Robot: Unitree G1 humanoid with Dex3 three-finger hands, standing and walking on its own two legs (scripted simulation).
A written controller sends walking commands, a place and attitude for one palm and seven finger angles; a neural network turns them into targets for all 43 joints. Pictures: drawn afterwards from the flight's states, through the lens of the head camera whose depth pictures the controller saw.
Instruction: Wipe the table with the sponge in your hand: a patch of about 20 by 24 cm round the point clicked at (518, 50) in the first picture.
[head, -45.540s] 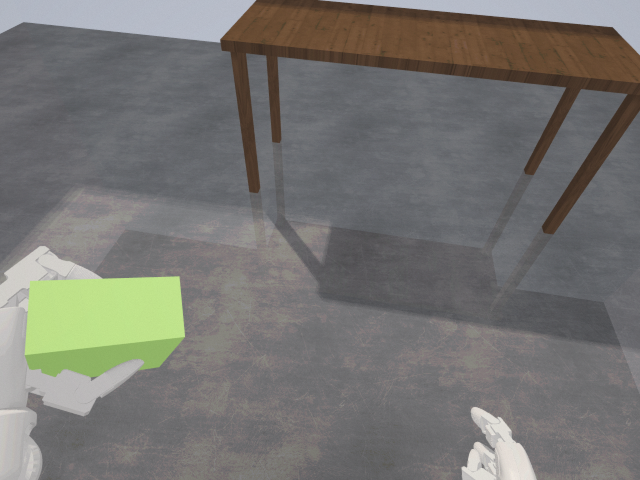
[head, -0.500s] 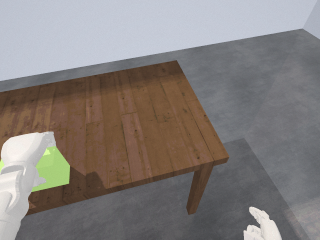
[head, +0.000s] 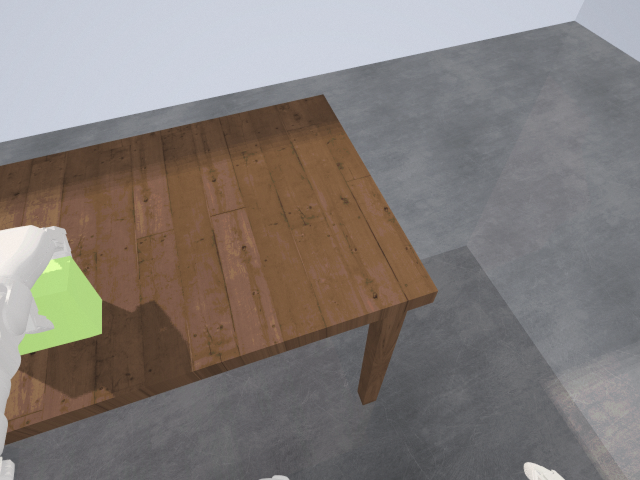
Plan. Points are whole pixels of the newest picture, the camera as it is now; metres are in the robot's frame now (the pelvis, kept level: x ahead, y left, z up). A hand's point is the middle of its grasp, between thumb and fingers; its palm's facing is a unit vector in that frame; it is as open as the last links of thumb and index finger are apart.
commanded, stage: wipe forward along the first lane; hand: left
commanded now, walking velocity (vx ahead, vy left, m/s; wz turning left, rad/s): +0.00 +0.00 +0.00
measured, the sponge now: (42, 315) +0.30 +0.41 -0.01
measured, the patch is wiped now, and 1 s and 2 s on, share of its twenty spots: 0.15 0.40 0.40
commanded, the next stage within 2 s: slide across to the middle lane in 1.12 s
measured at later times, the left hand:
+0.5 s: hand (35, 250) +0.36 +0.43 +0.05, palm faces -0.17 +0.03 -0.99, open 9.8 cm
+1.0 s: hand (37, 222) +0.41 +0.45 +0.05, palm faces -0.20 +0.02 -0.98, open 9.8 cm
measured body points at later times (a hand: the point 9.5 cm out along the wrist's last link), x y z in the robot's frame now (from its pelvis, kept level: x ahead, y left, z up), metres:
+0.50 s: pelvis -0.01 +0.02 -0.01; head +0.07 +0.02 +0.43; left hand +0.37 +0.42 +0.10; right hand +0.06 -0.26 -0.14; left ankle +0.02 +0.12 -0.73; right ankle +0.00 -0.13 -0.73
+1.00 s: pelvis +0.01 +0.03 -0.02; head +0.11 +0.04 +0.42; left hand +0.42 +0.44 +0.10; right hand +0.04 -0.27 -0.13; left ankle +0.02 +0.12 -0.73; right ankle +0.00 -0.13 -0.73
